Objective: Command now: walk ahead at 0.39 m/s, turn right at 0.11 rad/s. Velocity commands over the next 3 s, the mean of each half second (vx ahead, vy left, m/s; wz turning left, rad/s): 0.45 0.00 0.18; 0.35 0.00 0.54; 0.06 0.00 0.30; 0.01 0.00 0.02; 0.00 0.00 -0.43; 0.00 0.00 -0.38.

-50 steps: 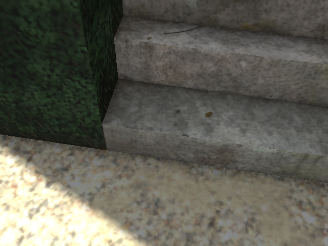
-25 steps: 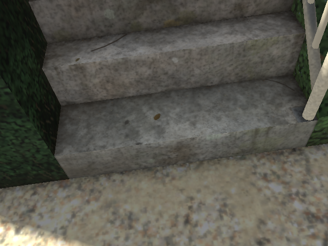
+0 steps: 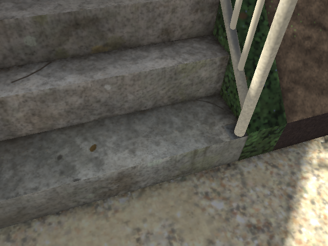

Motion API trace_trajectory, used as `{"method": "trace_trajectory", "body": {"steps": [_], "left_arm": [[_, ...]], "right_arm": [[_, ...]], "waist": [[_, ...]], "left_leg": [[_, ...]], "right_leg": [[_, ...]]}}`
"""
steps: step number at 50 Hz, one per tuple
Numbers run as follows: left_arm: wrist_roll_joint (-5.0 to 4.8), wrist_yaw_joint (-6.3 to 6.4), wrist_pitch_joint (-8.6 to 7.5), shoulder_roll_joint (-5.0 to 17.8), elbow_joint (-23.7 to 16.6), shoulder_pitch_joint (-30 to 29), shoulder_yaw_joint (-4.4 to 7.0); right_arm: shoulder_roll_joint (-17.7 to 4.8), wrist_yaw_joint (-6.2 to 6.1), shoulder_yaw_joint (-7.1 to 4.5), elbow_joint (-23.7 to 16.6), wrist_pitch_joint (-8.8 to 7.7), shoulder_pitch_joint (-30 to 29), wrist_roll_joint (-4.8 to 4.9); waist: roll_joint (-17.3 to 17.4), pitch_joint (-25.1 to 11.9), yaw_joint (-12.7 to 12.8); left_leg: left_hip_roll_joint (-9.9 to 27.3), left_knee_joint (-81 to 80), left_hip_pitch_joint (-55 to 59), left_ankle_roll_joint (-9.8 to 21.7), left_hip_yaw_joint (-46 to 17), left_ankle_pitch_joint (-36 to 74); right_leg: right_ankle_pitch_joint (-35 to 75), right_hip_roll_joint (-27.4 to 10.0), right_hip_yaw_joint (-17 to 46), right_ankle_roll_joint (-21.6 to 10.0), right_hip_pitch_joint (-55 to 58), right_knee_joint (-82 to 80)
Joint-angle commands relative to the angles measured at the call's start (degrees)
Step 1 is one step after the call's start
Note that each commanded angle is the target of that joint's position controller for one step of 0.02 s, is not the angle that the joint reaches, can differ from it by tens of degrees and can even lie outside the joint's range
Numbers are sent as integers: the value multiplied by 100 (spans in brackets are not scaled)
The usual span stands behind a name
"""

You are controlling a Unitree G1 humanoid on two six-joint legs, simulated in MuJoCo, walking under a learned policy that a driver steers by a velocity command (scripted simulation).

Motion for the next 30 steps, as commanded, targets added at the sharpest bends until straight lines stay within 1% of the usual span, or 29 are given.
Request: {"method": "trace_trajectory", "body": {"steps": [1,3,5,7,8,9,10,11,12,13,14,15,16,17,19,20,21,23,24,25,26,27,28,30], "left_arm": [[-34,-65,-185,47,-699,-1119,-56],[-77,-125,-198,54,-757,-1298,-75],[-111,-182,-194,129,-832,-1444,-73],[-131,-228,-207,234,-904,-1442,-51],[-136,-230,-218,336,-880,-1237,-6],[-116,-208,-226,478,-761,-773,72],[-101,-147,-222,747,-512,70,218],[-1,-64,-209,1157,-326,1219,350],[79,-88,-161,1581,-181,1648,429],[111,-103,-190,1016,-206,1550,280],[71,-107,-219,750,-240,1090,174],[56,-117,-240,586,-269,679,110],[59,-140,-261,443,-256,382,74],[85,-146,-308,352,-235,175,51],[78,-147,-383,309,-132,45,62],[86,-130,-410,350,-83,36,79],[119,-99,-406,368,-24,78,76],[146,-42,-392,465,43,72,93],[170,-20,-399,530,43,41,95],[154,2,-391,551,71,37,93],[141,35,-381,606,95,94,99],[116,51,-385,732,114,168,139],[85,64,-367,764,168,318,152],[26,78,-294,838,234,466,177]], "right_arm": [[-984,-25,-152,-292,-51,-9,20],[-1108,-7,-157,-284,-24,128,35],[-1171,18,-161,-248,-13,292,79],[-1169,31,-159,-216,12,362,133],[-1204,34,-165,-226,34,307,144],[-1255,31,-169,-271,45,186,160],[-1184,31,-140,-318,41,145,127],[-868,43,-13,-518,10,-15,-2],[-184,29,172,-650,-90,554,61],[-828,27,12,-567,-155,306,217],[-1083,35,-77,-690,-175,-41,292],[-1003,12,-70,-686,-151,-209,242],[-900,-1,-84,-677,-102,-268,154],[-794,-4,-96,-653,-21,-192,138],[-533,19,-63,-663,111,-147,155],[-495,29,-64,-718,148,-222,138],[-507,48,-68,-796,155,-360,116],[-499,81,-61,-952,149,-638,85],[-506,115,-35,-1058,124,-920,46],[-542,149,-46,-1116,101,-1014,47],[-525,197,-19,-1185,90,-1258,27],[-443,222,19,-1261,100,-1488,29],[-411,255,50,-1368,97,-1725,17],[-407,302,72,-1548,103,-2005,25]], "waist": [[952,501,-201],[999,524,-259],[1018,579,-285],[1065,649,-159],[1094,593,41],[1044,352,356],[850,-168,758],[284,-1079,1272],[-1507,-1956,1019],[-1017,-1612,1130],[-816,-849,984],[-490,-468,789],[-382,-154,626],[-423,-9,444],[-334,145,284],[-250,219,240],[-147,277,234],[-84,399,222],[-69,455,274],[-53,468,287],[-23,508,376],[-3,565,483],[80,604,592],[97,615,658]], "left_leg": [[1160,-845,114,891,-875,484],[1176,-776,-25,873,-716,675],[1323,-703,-23,876,-737,736],[1513,-565,57,830,-874,986],[1558,-371,62,775,-908,1404],[1452,93,-35,669,-782,2228],[1144,1066,-373,517,-521,2890],[804,2825,-1524,281,-269,1901],[-53,4769,-3358,-3,25,-1481],[132,5615,-3803,50,-678,-1792],[391,5762,-4097,157,-642,-1246],[625,5613,-3888,157,-520,-773],[757,5369,-3712,135,-503,-454],[875,5241,-3403,128,-527,-244],[901,5134,-3272,76,-495,-2],[890,5065,-3373,43,-506,155],[899,5015,-3540,18,-535,331],[875,4550,-3761,-50,-578,807],[835,4128,-3693,-77,-482,1114],[793,3687,-3541,-90,-366,1432],[747,3269,-3403,-94,-187,1682],[718,2937,-3351,-93,-44,1835],[688,2700,-3360,-62,46,1851],[615,2326,-3416,44,164,1644]], "right_leg": [[540,-86,-234,81,-599,-961],[655,6,-356,77,-157,-1508],[638,47,-402,7,118,-1775],[503,76,-341,-156,404,-2040],[426,134,-327,-245,775,-2203],[463,250,-386,-366,1523,-2419],[456,280,-372,-514,2769,-2510],[223,-739,670,-874,4553,-2345],[-1168,-2214,3207,-1554,5963,-3105],[-1630,-2146,3606,-1479,5436,-3511],[-1358,-1967,2700,-1266,4781,-3599],[-772,-1718,2029,-1144,4092,-3750],[-323,-1514,1522,-1084,3539,-3956],[1,-1362,1080,-1009,3120,-4141],[635,-1260,511,-1009,2757,-4359],[935,-1253,274,-1019,2688,-4418],[1079,-1264,112,-1027,2673,-4475],[1232,-1236,-252,-1036,2646,-4582],[1311,-1183,-452,-1024,2584,-4625],[1367,-1047,-720,-959,2569,-4643],[1372,-1004,-894,-925,2559,-4684],[1518,-1040,-1034,-911,2656,-4670],[1643,-1117,-1100,-915,2829,-4621],[2123,-1222,-1226,-863,3294,-4358]]}}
